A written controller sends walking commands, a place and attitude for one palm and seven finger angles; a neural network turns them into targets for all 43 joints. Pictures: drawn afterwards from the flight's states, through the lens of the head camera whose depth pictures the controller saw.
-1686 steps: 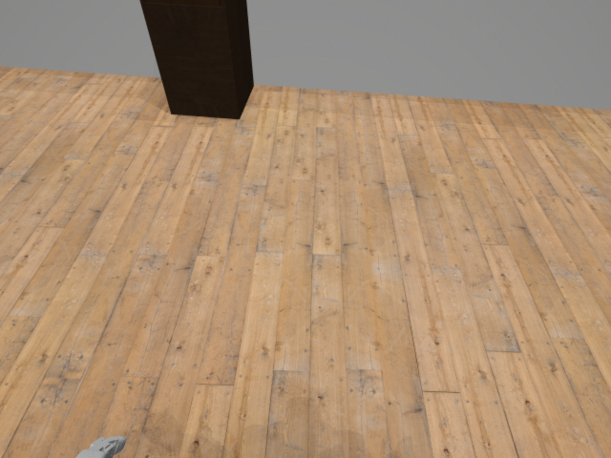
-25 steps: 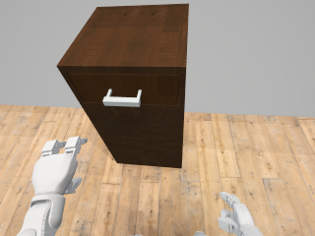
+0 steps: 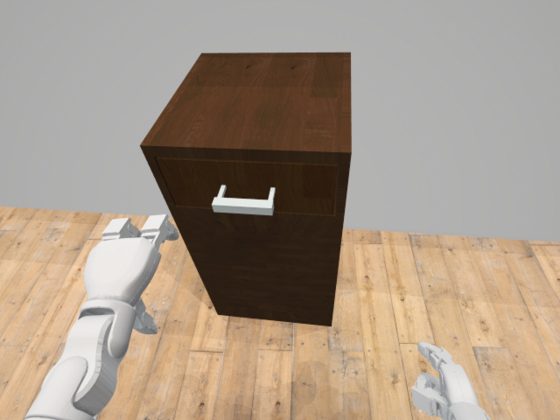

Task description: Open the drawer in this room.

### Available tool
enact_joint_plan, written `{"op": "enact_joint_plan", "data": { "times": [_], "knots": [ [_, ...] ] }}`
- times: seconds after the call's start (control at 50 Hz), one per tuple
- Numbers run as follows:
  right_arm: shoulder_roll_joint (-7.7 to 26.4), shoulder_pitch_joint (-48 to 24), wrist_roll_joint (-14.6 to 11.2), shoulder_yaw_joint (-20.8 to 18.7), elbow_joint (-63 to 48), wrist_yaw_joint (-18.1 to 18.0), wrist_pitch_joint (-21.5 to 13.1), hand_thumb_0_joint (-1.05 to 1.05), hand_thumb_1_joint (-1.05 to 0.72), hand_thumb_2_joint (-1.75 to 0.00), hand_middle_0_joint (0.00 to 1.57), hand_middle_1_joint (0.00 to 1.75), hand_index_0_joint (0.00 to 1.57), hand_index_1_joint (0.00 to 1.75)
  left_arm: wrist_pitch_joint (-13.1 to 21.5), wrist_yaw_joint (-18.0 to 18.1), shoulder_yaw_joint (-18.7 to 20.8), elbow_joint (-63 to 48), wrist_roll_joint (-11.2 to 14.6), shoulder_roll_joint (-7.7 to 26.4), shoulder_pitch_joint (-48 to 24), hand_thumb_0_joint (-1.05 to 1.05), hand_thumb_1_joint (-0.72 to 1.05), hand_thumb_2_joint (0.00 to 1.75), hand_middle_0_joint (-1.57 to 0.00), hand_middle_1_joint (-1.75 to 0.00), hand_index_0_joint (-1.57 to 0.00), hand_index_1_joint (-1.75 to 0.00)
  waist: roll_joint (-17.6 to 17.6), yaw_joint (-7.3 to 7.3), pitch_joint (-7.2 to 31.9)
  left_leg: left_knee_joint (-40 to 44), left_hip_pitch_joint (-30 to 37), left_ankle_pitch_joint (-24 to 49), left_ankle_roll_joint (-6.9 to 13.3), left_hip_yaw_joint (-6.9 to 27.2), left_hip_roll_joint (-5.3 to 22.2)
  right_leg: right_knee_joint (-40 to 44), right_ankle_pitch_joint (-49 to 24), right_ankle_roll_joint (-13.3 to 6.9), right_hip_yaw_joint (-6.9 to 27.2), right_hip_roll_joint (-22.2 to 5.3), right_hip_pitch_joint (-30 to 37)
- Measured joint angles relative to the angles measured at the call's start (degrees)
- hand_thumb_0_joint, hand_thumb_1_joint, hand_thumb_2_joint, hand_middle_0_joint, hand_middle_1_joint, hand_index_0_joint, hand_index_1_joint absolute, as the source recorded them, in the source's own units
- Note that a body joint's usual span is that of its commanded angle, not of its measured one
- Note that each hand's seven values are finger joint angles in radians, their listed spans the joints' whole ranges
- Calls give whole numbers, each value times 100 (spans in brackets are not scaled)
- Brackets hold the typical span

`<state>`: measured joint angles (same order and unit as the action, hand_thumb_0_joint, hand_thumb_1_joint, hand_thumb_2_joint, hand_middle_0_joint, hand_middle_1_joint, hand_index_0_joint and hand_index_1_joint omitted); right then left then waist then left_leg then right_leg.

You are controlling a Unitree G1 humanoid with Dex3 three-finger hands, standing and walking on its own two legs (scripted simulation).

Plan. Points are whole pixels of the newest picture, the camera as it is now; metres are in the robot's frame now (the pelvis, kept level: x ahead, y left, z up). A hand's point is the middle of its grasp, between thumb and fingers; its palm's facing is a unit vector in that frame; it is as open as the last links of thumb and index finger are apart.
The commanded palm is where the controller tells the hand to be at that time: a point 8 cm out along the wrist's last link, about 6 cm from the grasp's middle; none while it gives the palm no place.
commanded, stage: raise the hand with hooked fingers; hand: left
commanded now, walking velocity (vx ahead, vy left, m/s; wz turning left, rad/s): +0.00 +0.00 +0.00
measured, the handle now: (245, 198) +0.56 +0.15 -0.05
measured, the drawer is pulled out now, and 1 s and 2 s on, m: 0.00 0.00 0.00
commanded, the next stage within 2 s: move the hooked fingers above the handle in 0.62 s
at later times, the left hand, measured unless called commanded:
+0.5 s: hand (150, 261) +0.30 +0.22 +0.08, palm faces -0.04 -0.08 -1.00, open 13.9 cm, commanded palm +0.28 +0.24 +0.14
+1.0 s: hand (175, 249) +0.33 +0.20 +0.07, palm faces -0.03 -0.06 -1.00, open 13.8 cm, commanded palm +0.32 +0.22 +0.12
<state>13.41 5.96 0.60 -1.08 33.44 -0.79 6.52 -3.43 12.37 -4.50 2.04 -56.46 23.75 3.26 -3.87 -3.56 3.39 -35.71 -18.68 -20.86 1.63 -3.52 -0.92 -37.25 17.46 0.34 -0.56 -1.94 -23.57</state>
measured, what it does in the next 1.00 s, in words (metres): stands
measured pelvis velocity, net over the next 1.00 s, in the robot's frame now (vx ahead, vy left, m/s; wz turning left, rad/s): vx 0.00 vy -0.02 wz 0.02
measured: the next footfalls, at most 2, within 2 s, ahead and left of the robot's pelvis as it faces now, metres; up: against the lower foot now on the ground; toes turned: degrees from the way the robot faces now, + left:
none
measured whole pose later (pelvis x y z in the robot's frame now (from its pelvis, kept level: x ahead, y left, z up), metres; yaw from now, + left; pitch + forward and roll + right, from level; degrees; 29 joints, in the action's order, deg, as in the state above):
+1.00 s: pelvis +0.00 -0.02 +0.01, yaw +1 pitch +5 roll +1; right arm 13.8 7.7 0.1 -1.3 36.0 -2.0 6.3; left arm 7.1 6.4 -5.7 16.7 -56.7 25.8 -13.8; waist -3.0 -3.5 1.0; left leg -28.8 -17.0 -16.6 0.0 -1.5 0.0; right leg -30.8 14.3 -1.3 -2.7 -0.9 -21.5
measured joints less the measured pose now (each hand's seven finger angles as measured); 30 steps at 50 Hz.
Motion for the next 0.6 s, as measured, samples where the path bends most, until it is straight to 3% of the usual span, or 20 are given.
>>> {"op": "enact_joint_plan", "data": {
  "times": [0.2, 0.38, 0.48, 0.6],
  "knots": [
    [-160, 20, -8, 245, 26, -24, 48, 1, -90, -90, 21, 30, 20, 30, 306, -764, 12, 261, 83, 323, -776, 0, -48, 31, -32, -119, -31, -119, 7, -150, -266, 542, 482, 267, -21, 128, 6, 615, -257, -18, -134, 15, 566],
    [39, 252, -21, 110, 195, 29, 127, 1, -90, -90, 21, 30, 20, 30, 589, -1050, 211, 353, 282, 389, -924, 0, -49, 30, -31, -120, -31, -120, -60, -100, -307, 818, 532, 400, -36, 126, 17, 870, -381, -28, -135, 36, 602],
    [153, 365, 5, -7, 216, 41, 130, 1, -90, -90, 20, 30, 20, 30, 837, -1002, 236, 238, 262, 342, -679, 0, -49, 30, -31, -120, -31, -120, -37, -67, -356, 864, 483, 427, -54, 104, 34, 875, -392, -48, -113, 55, 524],
    [195, 397, 2, -131, 310, 25, 89, 1, -91, -90, 20, 30, 20, 30, 1078, -540, 300, 93, 172, 348, -563, 0, -49, 30, -32, -120, -32, -120, -25, -89, -318, 847, 405, 428, -89, 123, 53, 823, -367, -83, -132, 72, 434]
  ]
}}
